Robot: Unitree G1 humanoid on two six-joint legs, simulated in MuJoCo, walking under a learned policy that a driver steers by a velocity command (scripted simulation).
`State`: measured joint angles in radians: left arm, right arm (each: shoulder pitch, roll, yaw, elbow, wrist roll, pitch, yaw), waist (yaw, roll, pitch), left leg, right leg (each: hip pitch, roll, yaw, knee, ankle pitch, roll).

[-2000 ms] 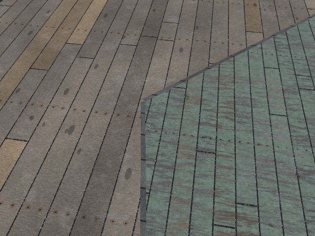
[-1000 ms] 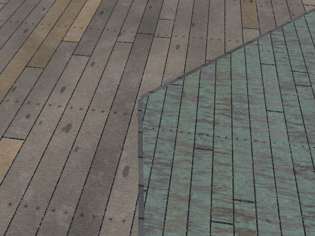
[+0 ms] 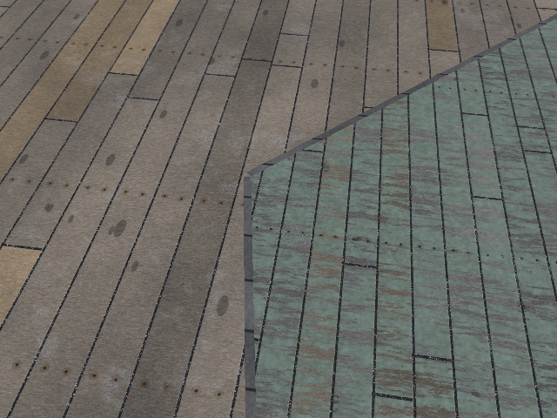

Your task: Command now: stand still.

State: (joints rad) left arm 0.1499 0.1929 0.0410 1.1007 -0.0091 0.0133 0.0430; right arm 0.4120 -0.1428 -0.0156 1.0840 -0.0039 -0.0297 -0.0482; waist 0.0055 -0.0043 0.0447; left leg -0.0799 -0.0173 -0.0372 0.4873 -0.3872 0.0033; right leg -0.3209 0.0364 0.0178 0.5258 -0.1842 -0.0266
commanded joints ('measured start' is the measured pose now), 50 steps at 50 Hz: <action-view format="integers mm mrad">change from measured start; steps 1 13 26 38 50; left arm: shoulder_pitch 5 -83 195 357 202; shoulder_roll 97 68 97 178 156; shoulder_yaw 14 11 0 9 17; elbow -33 -92 -56 -53 -162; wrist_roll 0 -28 9 -9 -21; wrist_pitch -8 -91 -126 -100 -128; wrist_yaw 3 -27 -63 -25 -31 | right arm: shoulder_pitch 113 133 -73 -487 -221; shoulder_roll -76 -222 -159 -128 -189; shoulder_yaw -13 -65 -64 -32 -54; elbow -4 -43 -183 -347 -251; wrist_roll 0 34 36 35 -4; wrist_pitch -5 -41 -87 -83 -96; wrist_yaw -2 -4 42 83 91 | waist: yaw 0 -52 4 72 -10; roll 14 206 -41 -56 48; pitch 29 219 58 116 -105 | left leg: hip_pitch -225 -168 -623 -613 -57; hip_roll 27 335 158 101 281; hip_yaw -15 -442 -32 56 -262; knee -119 -354 690 103 -287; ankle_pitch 92 -392 171 450 237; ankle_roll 17 244 83 28 210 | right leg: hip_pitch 165 -233 242 312 -282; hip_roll -62 -40 -269 -270 -181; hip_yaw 70 -34 258 52 72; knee -75 266 -418 -429 733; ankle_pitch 56 -187 -94 179 -100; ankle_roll -44 -36 -169 -156 -40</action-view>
